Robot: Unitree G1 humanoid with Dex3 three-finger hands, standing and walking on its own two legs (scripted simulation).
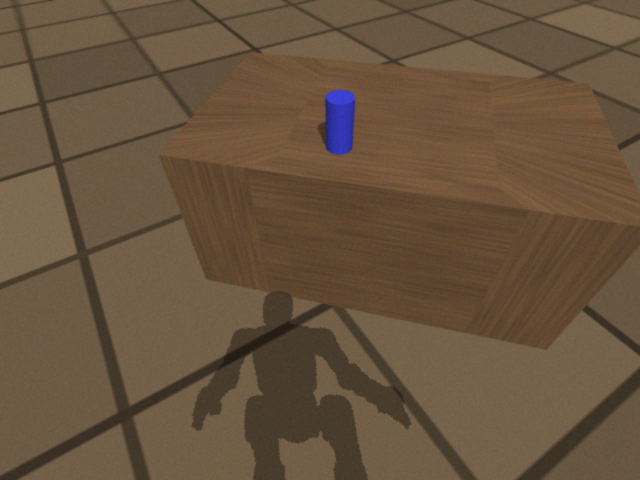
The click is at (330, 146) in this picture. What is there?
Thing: squat round
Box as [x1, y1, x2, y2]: [326, 90, 354, 154]
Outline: 335,90 329,92 326,95 326,148 328,151 332,153 341,154 348,152 351,149 354,95 345,90
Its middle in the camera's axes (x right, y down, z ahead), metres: +0.06 -0.32 +1.07
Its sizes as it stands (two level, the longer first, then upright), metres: 0.078 0.078 0.154
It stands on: a support 0.60 m high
